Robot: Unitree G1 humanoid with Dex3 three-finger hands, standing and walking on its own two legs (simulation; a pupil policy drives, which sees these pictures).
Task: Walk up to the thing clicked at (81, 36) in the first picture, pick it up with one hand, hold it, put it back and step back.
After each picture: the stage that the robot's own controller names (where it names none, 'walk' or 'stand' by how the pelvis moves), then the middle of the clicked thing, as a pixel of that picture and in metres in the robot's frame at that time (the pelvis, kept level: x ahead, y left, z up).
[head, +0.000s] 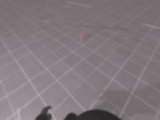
stand; (81, 37) +1.81 +0.22 -0.65
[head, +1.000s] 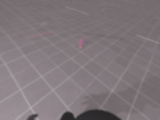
walk; (80, 44) +1.68 +0.15 -0.63
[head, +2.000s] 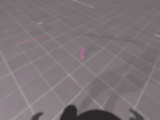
walk; (82, 54) +1.12 +0.12 -0.63
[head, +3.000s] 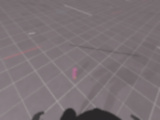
walk; (74, 73) +0.72 +0.17 -0.64
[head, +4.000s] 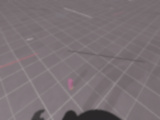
walk; (70, 84) +0.55 +0.22 -0.64
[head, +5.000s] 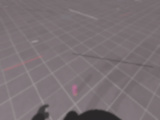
stand; (74, 90) +0.46 +0.18 -0.64
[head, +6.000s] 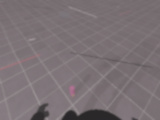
stand; (72, 91) +0.43 +0.19 -0.64
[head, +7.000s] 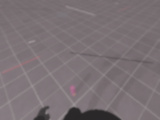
stand; (73, 91) +0.42 +0.22 -0.65
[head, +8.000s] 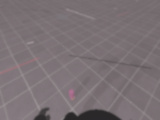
stand; (72, 95) +0.40 +0.20 -0.66
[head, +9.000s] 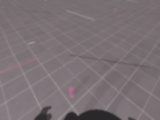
stand; (71, 92) +0.44 +0.21 -0.65
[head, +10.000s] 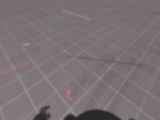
stand; (69, 95) +0.40 +0.23 -0.66
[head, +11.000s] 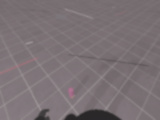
stand; (71, 93) +0.42 +0.21 -0.66
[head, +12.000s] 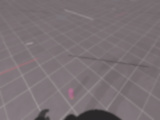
stand; (71, 94) +0.41 +0.21 -0.66
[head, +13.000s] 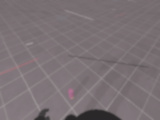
go down; (71, 94) +0.41 +0.21 -0.66
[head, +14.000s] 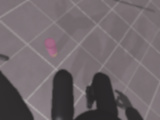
go down; (52, 49) +0.48 +0.27 -0.25
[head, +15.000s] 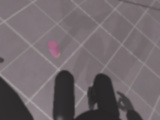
approach; (54, 50) +0.47 +0.28 -0.26
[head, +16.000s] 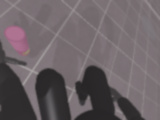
close in; (20, 44) +0.45 +0.33 -0.16
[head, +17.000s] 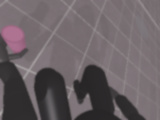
lift; (17, 44) +0.44 +0.32 -0.16
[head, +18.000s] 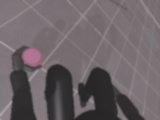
lift; (34, 59) +0.34 +0.30 -0.15
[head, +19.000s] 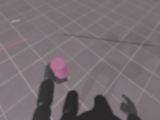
lift; (62, 72) +0.31 +0.18 +0.05
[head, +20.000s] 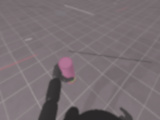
hold; (69, 72) +0.32 +0.14 +0.07
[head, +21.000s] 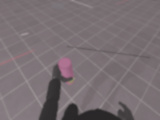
hold; (67, 73) +0.33 +0.15 +0.03
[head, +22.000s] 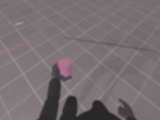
crouch; (66, 72) +0.34 +0.16 -0.01
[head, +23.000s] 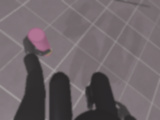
lower; (43, 45) +0.47 +0.26 -0.06
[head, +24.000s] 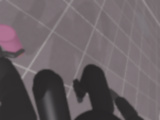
lower; (12, 45) +0.44 +0.33 -0.16
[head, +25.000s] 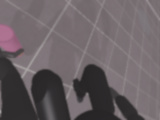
lower; (11, 45) +0.43 +0.33 -0.16
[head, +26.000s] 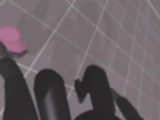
lower; (17, 45) +0.43 +0.32 -0.16
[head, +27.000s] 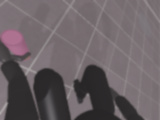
lower; (19, 48) +0.42 +0.31 -0.16
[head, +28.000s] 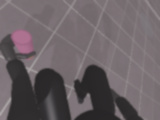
open; (26, 48) +0.43 +0.29 -0.16
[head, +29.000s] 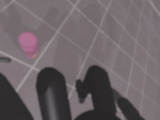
rise; (30, 48) +0.42 +0.29 -0.16
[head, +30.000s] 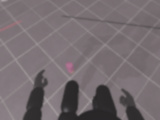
walk; (70, 68) +0.44 +0.20 -0.41
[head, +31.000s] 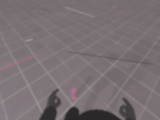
stand; (73, 94) +0.40 +0.16 -0.59
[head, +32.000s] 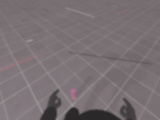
stand; (73, 94) +0.40 +0.17 -0.60
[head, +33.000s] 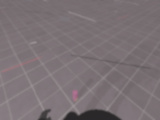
stand; (75, 95) +0.41 +0.15 -0.65
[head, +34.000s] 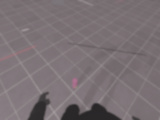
walk; (74, 83) +0.46 +0.13 -0.63
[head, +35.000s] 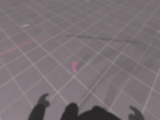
walk; (74, 67) +0.70 +0.20 -0.64
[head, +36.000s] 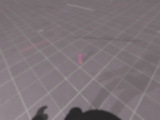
stand; (80, 59) +1.03 +0.22 -0.63
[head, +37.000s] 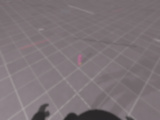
stand; (79, 60) +1.05 +0.19 -0.65
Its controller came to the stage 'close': yes
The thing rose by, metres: 0.68
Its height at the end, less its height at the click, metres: +0.00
